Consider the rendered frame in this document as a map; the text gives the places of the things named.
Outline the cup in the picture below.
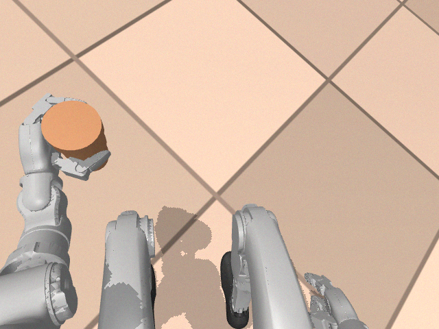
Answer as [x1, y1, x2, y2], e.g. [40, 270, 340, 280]
[41, 101, 108, 171]

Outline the right robot foot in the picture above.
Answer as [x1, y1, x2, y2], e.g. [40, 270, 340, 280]
[220, 251, 249, 329]

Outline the left robot hand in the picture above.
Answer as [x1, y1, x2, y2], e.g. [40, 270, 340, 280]
[19, 93, 111, 181]

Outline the right robot hand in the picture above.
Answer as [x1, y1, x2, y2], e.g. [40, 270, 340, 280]
[304, 273, 359, 329]

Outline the left robot arm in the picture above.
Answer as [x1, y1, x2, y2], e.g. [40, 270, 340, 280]
[0, 171, 78, 329]

